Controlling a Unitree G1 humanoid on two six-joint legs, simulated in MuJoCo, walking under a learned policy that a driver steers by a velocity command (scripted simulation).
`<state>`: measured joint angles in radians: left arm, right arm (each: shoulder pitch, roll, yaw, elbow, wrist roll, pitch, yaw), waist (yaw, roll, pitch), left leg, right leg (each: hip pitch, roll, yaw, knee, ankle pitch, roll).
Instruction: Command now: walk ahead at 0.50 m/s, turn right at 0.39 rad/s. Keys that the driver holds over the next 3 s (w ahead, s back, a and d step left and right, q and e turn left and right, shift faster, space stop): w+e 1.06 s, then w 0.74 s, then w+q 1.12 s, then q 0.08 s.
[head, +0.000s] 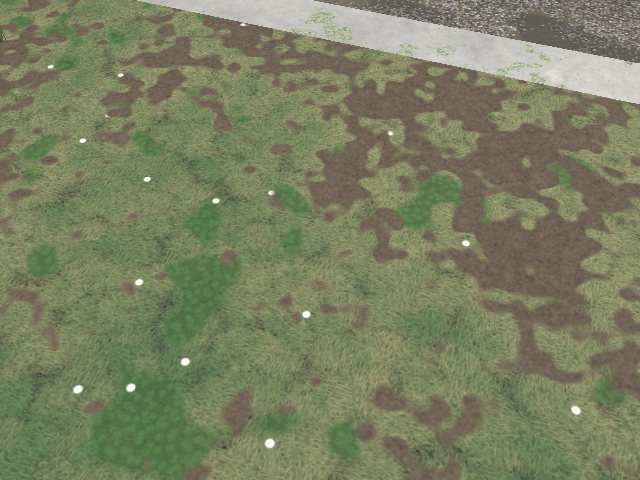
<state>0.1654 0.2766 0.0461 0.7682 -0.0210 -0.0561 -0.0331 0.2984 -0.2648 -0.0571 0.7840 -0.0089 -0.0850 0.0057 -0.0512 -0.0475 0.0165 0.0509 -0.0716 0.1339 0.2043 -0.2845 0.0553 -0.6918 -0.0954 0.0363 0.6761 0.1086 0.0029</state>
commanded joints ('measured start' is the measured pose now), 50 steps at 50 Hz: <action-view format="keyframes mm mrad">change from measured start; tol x32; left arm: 1 -149 49 4 -123 2 -19 -24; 9 301 237 83 -101 -4 -9 -3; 32 305 105 24 -146 -22 3 46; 50 -162 49 18 -262 -6 21 -20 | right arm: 1 29 -167 -47 -23 12 9 -11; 25 -320 -115 -5 -193 16 -31 10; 50 10 -212 -54 0 23 2 -13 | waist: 1 -36 77 74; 9 177 -110 -425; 50 -39 109 61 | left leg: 1 33 324 -39 -19 495 108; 6 20 295 42 469 1082 28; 7 -206 249 46 767 795 -11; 8 -678 17 -49 1129 -228 -81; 9 -801 16 -251 1229 -294 -64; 29 -275 85 -206 240 230 -38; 32 280 513 -978 111 -281 221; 37 -143 321 -422 21 76 107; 50 -41 337 -33 -24 383 83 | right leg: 1 -52 15 -34 -65 -52 -32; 6 375 164 -141 -115 -230 -145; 9 1131 -228 791 -332 -428 -430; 17 452 -46 271 -446 35 -315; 28 518 -23 381 -242 -209 -176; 33 -134 100 139 646 -595 -13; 50 23 14 -50 1 -121 -28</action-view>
